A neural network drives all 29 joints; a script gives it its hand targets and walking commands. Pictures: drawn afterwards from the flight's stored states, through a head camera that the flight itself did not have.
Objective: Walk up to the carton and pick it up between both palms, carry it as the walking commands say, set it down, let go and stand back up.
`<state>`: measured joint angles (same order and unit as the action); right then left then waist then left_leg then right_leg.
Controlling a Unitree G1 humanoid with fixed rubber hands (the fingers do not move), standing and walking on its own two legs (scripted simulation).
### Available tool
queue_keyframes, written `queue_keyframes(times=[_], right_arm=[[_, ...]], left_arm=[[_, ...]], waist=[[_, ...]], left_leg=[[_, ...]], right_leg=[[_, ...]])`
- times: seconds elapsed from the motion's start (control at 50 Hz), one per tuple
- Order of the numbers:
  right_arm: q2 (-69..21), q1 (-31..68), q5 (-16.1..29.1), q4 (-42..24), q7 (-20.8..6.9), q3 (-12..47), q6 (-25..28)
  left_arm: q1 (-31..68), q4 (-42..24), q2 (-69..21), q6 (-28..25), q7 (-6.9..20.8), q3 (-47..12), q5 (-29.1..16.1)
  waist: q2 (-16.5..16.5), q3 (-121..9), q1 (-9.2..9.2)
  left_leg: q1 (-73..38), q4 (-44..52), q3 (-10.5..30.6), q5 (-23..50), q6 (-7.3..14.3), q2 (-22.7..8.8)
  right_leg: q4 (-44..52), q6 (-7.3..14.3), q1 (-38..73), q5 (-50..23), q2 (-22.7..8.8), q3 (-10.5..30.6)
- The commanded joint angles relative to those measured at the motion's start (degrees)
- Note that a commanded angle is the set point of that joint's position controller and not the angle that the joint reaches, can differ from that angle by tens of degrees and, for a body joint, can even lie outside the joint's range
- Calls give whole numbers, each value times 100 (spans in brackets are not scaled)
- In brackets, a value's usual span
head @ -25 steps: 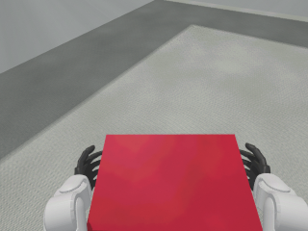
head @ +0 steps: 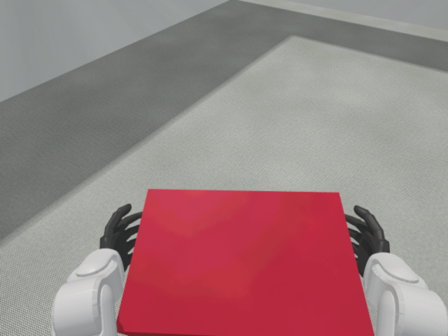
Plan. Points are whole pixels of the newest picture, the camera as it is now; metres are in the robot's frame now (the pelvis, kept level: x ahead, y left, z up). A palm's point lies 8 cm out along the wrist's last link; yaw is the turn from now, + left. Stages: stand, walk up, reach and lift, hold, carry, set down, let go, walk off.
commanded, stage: carry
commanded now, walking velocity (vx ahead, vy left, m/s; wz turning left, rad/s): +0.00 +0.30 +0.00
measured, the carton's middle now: (240, 277) +0.25 +0.01 +0.00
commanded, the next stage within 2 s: none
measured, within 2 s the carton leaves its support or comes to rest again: neither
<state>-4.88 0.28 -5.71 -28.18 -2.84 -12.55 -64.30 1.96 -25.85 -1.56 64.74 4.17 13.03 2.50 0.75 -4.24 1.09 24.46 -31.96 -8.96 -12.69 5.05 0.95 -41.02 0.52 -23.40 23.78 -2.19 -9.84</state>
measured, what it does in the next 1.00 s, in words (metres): steps to the left: right foot, then left foot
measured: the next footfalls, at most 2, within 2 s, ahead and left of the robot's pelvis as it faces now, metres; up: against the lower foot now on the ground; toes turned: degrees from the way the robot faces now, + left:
right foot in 0.02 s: +0.03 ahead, -0.08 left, +0.00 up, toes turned -11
left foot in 0.34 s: +0.05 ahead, +0.32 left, +0.00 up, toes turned +7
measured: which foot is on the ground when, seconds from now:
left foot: down 0.00-0.02, up 0.04-0.32, down 0.34-0.64, up 0.66-0.96, down 0.98-1.00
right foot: up 0.00-0.00, down 0.02-0.36, up 0.38-0.62, down 0.64-0.98, up 1.00-1.00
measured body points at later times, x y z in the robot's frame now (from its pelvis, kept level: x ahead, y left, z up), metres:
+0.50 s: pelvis -0.04 +0.21 +0.00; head -0.02 +0.23 +0.45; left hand +0.21 +0.42 +0.06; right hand +0.21 +0.03 +0.07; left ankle +0.01 +0.31 -0.73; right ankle -0.06 +0.07 -0.66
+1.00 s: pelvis -0.08 +0.41 +0.00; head -0.07 +0.42 +0.45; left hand +0.18 +0.60 +0.07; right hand +0.18 +0.21 +0.08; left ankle -0.04 +0.56 -0.73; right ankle -0.07 +0.19 -0.72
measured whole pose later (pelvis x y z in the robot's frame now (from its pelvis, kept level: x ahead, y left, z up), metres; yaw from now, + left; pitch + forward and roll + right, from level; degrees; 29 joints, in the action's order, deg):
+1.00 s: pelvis -0.08 +0.41 +0.00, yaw +1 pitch +3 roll +2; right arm -1.8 3.8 -3.0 -25.2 -3.4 -12.9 -64.5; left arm 1.7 -29.4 -4.1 66.0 3.7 13.0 6.2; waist 3.4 -2.3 -1.9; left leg 22.5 -30.8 -4.9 -10.5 -2.1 -3.0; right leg -36.2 -8.3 -23.0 18.0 -16.8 -3.9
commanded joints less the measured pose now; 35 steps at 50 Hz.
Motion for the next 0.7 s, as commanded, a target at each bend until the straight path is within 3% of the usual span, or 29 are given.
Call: queue_keyframes(times=[0.0, 0.02, 0.04, 0.06, 0.08, 0.1, 0.14, 0.2, 0.24, 0.28, 0.3, 0.32, 0.34, 0.36, 0.38, 0.4, 0.42, 0.46, 0.5, 0.56, 0.6, 0.62, 0.64, 0.66, 0.68], right_arm=[[-3884, 2148, 1958, -239, -946, 4725, -174], [-3715, 2202, 1947, -309, -954, 4714, -219], [-3689, 2419, 2041, -407, -980, 4827, -232], [-3874, 2653, 2125, -403, -1003, 4838, -186], [-4020, 2731, 2174, -267, -1029, 4845, -166], [-4108, 2823, 2262, -281, -1055, 4868, -138], [-4166, 2843, 2284, -384, -1022, 4842, -98], [-4150, 2608, 2233, -437, -947, 4814, -121], [-4124, 2434, 2229, -365, -938, 4775, -154], [-4091, 2339, 2257, -258, -966, 4737, -194], [-4062, 2272, 2290, -200, -988, 4730, -211], [-4021, 2266, 2330, -179, -1023, 4739, -227], [-4016, 2246, 2330, -128, -1059, 4752, -255], [-3860, 2169, 2197, 32, -1062, 4580, -198], [-4100, 2204, 2167, 12, -1069, 4546, -206], [-4150, 2330, 2151, -200, -1055, 4569, -158], [-4171, 2510, 2151, -466, -1035, 4614, -103], [-4103, 2552, 2159, -595, -993, 4564, -58], [-3970, 2388, 2107, -562, -971, 4563, -67], [-3944, 2188, 2017, -426, -948, 4674, -141], [-3955, 2094, 1985, -285, -945, 4740, -185], [-3931, 2163, 1990, -251, -953, 4762, -198], [-3801, 2309, 1996, -309, -968, 4778, -221], [-3615, 2614, 2094, -555, -969, 4895, -269], [-3770, 2665, 2136, -394, -993, 4810, -240]], left_arm=[[2225, -558, -4298, 133, 973, -4616, -1973], [2050, -389, -4178, 139, 985, -4500, -1908], [1867, -248, -4138, 110, 969, -4348, -1830], [2095, -390, -4322, 102, 960, -4431, -1899], [2147, -384, -4417, 96, 969, -4472, -1882], [2293, -510, -4411, 75, 959, -4514, -1888], [2471, -749, -4406, 57, 943, -4521, -1937], [2271, -825, -4244, 100, 895, -4475, -1845], [2130, -787, -4192, 129, 875, -4499, -1763], [2027, -737, -4172, 157, 843, -4545, -1692], [2054, -771, -4170, 166, 821, -4588, -1657], [2111, -796, -4151, 182, 796, -4625, -1616], [2223, -777, -4110, 212, 777, -4614, -1576], [2331, -813, -4068, 250, 809, -4769, -1642], [2428, -643, -4265, 251, 891, -4752, -1707], [2587, -657, -4469, 192, 965, -4859, -1898], [2713, -737, -4633, 134, 999, -4923, -2066], [2925, -897, -4662, 96, 959, -5029, -2222], [2790, -906, -4501, 99, 925, -4971, -2203], [2417, -762, -4326, 144, 919, -4786, -2062], [2281, -630, -4311, 175, 961, -4671, -1989], [2264, -581, -4320, 183, 985, -4630, -1968], [2173, -462, -4244, 190, 992, -4525, -1914], [1846, -207, -4100, 145, 981, -4302, -1794], [2104, -381, -4220, 158, 954, -4350, -1869]], waist=[[-178, -1450, 70], [1437, -1363, 82], [1847, -953, 69], [1114, -836, 11], [597, -704, -11], [528, -562, -48], [779, -644, -109], [1296, -842, -93], [1554, -961, -90], [1608, -1127, -102], [1288, -1321, -122], [619, -1473, -133], [-484, -1355, -141], [-2392, -1165, -243], [-2166, -1162, -257], [-1799, -1259, -254], [-1448, -1325, -204], [-1238, -1470, -147], [-1168, -1490, -147], [-1088, -1535, -119], [-828, -1553, -24], [-300, -1472, 18], [966, -1338, 79], [2237, -818, 81], [1193, -709, 3]], left_leg=[[174, -81, 803, 709, 41, -918], [1633, -1495, 439, -1286, -485, -404], [2078, -3005, 758, -2008, -568, -412], [1903, -3783, 1369, -1698, -600, -565], [1609, -3955, 1620, -1203, -643, -608], [1532, -3765, 1494, -902, -695, -524], [1275, -2969, 1006, -751, -779, -391], [629, -1790, 652, -1018, -785, -369], [133, -892, 406, -820, -791, -289], [-344, 208, 116, -467, -758, -185], [-873, 719, -29, -342, -742, -123], [-1471, 1230, 156, -164, -708, -293], [-1777, 1447, 1044, 476, -544, -1125], [-1841, 1672, 2455, 1407, 155, -2318], [-1553, 1290, 2230, 2133, 488, -2150], [-1311, 1085, 1821, 2147, 526, -1933], [-1285, 976, 1291, 1957, 448, -1714], [-1299, 878, 845, 1492, 400, -1358], [-1276, 998, 1017, 1069, 509, -1394], [-1143, 1163, 1321, 844, 676, -1505], [-861, 956, 1122, 750, 462, -1305], [-57, 409, 917, 466, 126, -1030], [1330, -697, 584, -635, -341, -609], [2090, -2468, 471, -1884, -583, -407], [2007, -3432, 1245, -1719, -578, -588]], right_leg=[[2120, 275, 2075, -1298, -869, 812], [2374, 886, 2806, -2747, -2840, 3071], [2700, 1573, 2271, -3447, -3495, 3690], [2632, 1433, 1887, -3151, -3186, 3156], [2577, 1026, 1500, -2373, -2766, 2408], [2481, 723, 1312, -2256, -2414, 1822], [2226, 423, 1410, -2771, -1923, 1101], [2155, 330, 1352, -3193, -1899, 883], [2053, 159, 1293, -3161, -1859, 725], [1774, -52, 1341, -3056, -1853, 639], [1350, -202, 1248, -2921, -1707, 508], [646, -388, 889, -2476, -1471, 280], [-204, -510, -60, -852, -1091, 117], [-1332, -592, -1413, 1655, -269, -230], [-2402, -360, -1281, 1839, -329, 494], [-2853, -250, -1275, 1633, -298, 672], [-2988, -236, -1180, 1109, -323, 640], [-2484, -278, -932, 393, -269, 448], [-1780, -251, -683, 453, -187, 328], [-232, 55, 92, 421, -131, 251], [1437, 182, 1049, -606, -159, 68], [2100, 263, 1936, -1113, -680, 579], [2532, 610, 2723, -1143, -2158, 2344], [2913, 1475, 2130, -2621, -3530, 3797], [2743, 1456, 1864, -3157, -3268, 3243]])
